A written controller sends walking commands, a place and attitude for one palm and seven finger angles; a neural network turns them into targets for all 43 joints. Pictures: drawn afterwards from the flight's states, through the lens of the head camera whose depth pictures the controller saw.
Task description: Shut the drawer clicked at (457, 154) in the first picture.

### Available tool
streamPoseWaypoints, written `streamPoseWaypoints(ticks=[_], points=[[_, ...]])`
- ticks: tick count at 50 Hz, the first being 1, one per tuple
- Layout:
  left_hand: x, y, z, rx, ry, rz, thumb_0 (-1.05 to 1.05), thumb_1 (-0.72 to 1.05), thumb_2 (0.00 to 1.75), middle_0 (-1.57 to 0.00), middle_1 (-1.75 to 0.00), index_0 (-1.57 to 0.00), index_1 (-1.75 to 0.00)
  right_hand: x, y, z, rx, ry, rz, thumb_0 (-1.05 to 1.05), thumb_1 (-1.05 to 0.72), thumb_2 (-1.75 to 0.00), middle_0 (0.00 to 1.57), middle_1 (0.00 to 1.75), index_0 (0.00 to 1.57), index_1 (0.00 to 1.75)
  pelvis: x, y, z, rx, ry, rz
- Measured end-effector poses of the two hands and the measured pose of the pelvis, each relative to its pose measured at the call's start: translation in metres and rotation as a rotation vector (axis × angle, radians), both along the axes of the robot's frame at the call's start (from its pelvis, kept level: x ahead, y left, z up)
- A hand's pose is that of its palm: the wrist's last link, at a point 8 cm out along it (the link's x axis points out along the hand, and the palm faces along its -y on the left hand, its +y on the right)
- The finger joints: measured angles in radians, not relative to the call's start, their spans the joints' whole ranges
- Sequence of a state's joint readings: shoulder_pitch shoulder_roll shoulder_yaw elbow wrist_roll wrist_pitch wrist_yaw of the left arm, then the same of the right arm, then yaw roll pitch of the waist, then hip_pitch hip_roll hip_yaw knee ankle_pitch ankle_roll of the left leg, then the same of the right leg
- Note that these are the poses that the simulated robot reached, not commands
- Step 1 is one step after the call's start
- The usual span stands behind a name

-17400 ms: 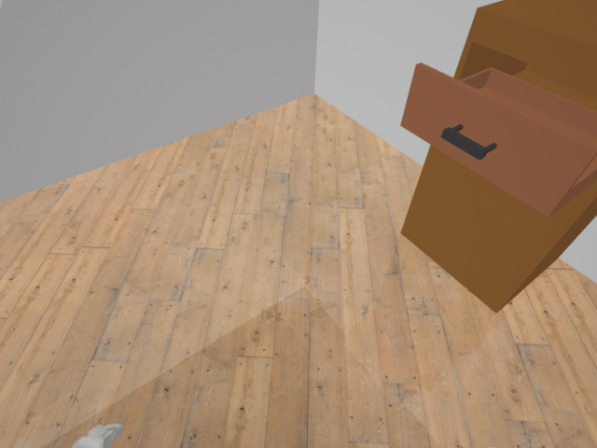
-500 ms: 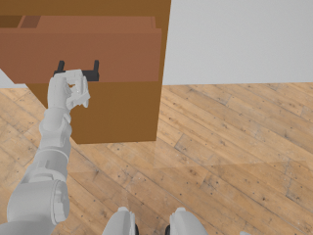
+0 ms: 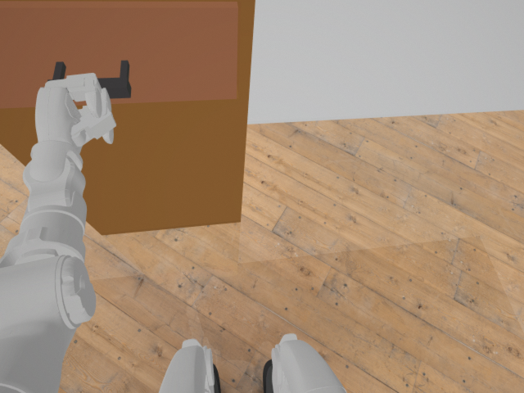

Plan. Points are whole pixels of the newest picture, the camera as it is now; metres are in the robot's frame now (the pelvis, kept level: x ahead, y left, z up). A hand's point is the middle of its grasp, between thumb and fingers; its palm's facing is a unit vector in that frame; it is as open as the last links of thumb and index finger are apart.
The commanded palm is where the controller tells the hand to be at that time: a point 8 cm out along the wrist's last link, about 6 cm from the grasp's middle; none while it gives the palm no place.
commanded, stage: push the drawer shut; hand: left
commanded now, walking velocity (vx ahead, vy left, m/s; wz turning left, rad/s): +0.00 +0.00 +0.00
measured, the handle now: (91, 78) +0.59 +0.21 +0.07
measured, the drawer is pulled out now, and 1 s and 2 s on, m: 0.01 0.00 0.00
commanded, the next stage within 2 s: pull the fist back off the drawer in 0.56 s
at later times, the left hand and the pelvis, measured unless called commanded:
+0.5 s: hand (95, 108) +0.53 +0.20 +0.07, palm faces +0.04 -1.00 -0.04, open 3.0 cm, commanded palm +0.56 +0.22 +0.07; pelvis -0.02 +0.01 -0.01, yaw +1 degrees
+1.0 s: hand (95, 107) +0.53 +0.20 +0.07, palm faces +0.03 -1.00 -0.05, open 3.2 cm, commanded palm +0.52 +0.22 +0.07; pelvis -0.03 +0.02 -0.02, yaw +0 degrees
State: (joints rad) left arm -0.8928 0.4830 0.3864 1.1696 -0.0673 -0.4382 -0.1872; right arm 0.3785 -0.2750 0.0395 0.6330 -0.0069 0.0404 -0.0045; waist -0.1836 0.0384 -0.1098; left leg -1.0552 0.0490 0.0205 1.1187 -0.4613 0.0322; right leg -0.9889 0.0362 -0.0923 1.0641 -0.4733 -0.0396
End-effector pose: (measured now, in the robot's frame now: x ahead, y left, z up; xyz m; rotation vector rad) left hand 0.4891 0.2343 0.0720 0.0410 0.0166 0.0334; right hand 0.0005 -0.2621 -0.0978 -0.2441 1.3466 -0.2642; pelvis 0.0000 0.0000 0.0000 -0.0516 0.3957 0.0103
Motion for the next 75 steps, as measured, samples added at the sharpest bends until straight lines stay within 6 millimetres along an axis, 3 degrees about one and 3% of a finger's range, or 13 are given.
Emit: streamPoseWaypoints(ticks=[11, 26, 38, 49, 59, 75], points=[[0.009, 0.007, -0.001, -0.005, 0.001, 0.006, -0.05, 0.66, 0.88, -1.4, -1.6, -1.4, -1.6, -0.012, 0.005, -0.001, 0.001, 0.046, 0.003, 0.0, -0.91, -0.9, 0.21, 0.29, 0.2, 0.3, -0.002, 0.002, -0.003, -0.012, 0.019, 0.007], [0.016, 0.018, -0.002, 0.001, -0.004, 0.006, -0.06, 0.52, 0.88, -1.4, -1.6, -1.4, -1.6, -0.035, 0.01, -0.002, -0.044, 0.058, 0.027, 0.0, -0.91, -0.9, 0.21, 0.29, 0.2, 0.3, -0.021, 0.009, -0.015, -0.039, 0.045, 0.028], [0.016, 0.017, 0.002, 0.015, 0.012, 0.009, -0.03, 0.51, 0.91, -1.4, -1.6, -1.4, -1.6, -0.061, 0.02, 0.001, -0.052, 0.072, 0.037, 0.0, -0.91, -0.9, 0.21, 0.29, 0.2, 0.3, -0.033, 0.016, -0.017, -0.044, 0.054, 0.032], [0.016, 0.018, 0.002, 0.01, 0.01, -0.004, -0.02, 0.52, 0.89, -1.4, -1.6, -1.4, -1.6, -0.067, 0.024, 0.001, -0.039, 0.075, 0.034, 0.0, -0.9, -0.9, 0.21, 0.3, 0.2, 0.3, -0.034, 0.019, -0.018, -0.046, 0.048, 0.026], [0.012, 0.013, -0.002, -0.007, 0.0, -0.004, -0.06, 0.6, 0.87, -1.4, -1.6, -1.4, -1.6, -0.051, 0.024, -0.002, -0.008, 0.08, 0.031, 0.0, -0.91, -0.9, 0.21, 0.3, 0.2, 0.3, -0.025, 0.019, -0.014, -0.036, 0.043, 0.016], [0.007, 0.005, -0.005, -0.015, 0.0, 0.01, -0.07, 0.71, 0.86, -1.4, -1.6, -1.4, -1.6, 0.012, 0.015, 0.002, 0.021, 0.0, 0.016, 0.0, -0.91, -0.9, 0.21, 0.29, 0.2, 0.3, 0.006, 0.01, 0.0, -0.012, 0.012, -0.002]])
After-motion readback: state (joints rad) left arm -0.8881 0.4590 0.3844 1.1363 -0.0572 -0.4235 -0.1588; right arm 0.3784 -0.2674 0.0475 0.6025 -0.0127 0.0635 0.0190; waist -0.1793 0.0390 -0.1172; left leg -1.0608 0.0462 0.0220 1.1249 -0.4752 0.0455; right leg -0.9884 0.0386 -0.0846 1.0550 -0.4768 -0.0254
